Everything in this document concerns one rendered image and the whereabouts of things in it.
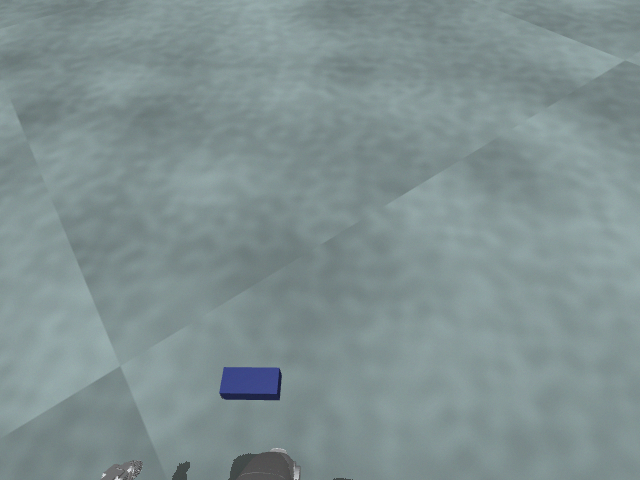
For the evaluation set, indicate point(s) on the carton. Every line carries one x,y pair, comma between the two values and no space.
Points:
250,383

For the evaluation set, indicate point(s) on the left robot hand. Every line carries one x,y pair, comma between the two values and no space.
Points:
127,471

